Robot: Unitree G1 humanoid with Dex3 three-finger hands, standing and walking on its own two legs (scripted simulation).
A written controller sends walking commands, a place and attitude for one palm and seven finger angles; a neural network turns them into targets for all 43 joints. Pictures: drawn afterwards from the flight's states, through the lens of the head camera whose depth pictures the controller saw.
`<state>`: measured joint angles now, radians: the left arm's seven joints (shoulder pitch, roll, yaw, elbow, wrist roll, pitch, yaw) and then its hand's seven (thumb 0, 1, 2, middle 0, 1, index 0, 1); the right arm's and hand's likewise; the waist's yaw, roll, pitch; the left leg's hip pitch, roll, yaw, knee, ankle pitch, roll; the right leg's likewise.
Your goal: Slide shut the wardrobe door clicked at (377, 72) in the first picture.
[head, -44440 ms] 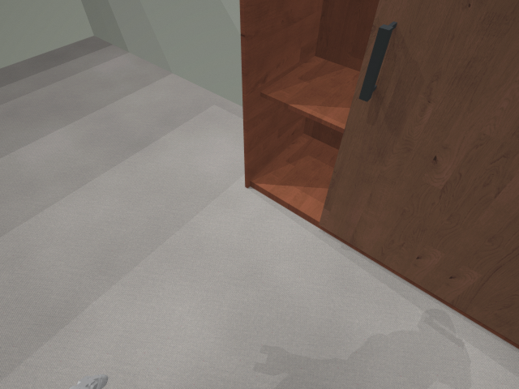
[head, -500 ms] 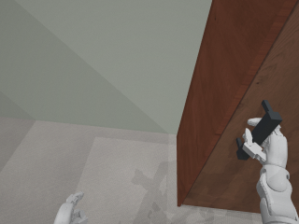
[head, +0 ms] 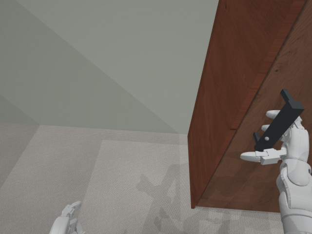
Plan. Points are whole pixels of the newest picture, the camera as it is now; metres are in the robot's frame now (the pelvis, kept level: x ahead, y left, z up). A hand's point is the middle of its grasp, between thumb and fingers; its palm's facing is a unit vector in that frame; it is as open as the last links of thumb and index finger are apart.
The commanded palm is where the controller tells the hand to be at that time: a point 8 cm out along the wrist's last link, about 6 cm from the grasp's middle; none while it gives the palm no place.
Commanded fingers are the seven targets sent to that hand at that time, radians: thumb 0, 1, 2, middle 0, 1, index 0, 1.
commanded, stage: loosen the grip on the handle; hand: right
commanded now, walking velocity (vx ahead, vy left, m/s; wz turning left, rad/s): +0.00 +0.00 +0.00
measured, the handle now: (271, 124) +0.38 -0.28 +0.10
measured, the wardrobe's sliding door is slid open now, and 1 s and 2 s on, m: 0.00 0.00 0.00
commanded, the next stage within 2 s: slip the hand off the handle in 0.10 s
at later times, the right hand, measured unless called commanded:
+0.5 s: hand (283, 143) +0.34 -0.30 +0.08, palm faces +0.38 +0.90 -0.21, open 14.6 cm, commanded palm +0.30 -0.34 +0.10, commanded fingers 0.00 0.55 -0.20 0.25 1.15 0.25 1.15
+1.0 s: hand (301, 156) +0.30 -0.33 +0.08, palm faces +0.37 +0.90 -0.21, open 14.7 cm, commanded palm +0.25 -0.37 +0.10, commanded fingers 0.00 0.55 -0.20 0.25 1.15 0.25 1.15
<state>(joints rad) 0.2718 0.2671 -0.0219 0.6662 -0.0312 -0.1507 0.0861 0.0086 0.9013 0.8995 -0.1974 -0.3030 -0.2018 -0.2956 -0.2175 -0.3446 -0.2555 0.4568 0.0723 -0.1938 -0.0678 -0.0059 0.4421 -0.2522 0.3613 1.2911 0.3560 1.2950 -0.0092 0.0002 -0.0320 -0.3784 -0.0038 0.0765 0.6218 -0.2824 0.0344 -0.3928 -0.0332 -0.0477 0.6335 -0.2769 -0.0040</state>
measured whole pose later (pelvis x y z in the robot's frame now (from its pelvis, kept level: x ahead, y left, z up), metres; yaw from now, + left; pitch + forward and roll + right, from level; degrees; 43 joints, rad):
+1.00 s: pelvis +0.02 -0.02 -0.01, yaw +0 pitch +6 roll +1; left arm 0.30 0.26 -0.01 0.63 -0.03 -0.13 0.08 0.01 0.90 0.90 -0.20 -0.30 -0.20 -0.30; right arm -0.01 -0.41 -0.44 0.33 0.17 -0.20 0.13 -0.01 0.55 -0.20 0.25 1.15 0.25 1.15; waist -0.03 -0.02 -0.09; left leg -0.47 0.01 0.07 0.71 -0.35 0.01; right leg -0.50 -0.02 -0.05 0.76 -0.37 -0.03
